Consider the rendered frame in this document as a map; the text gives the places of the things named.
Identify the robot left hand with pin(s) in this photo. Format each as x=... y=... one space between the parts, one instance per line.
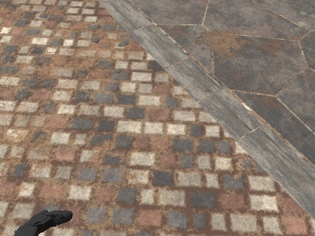
x=42 y=221

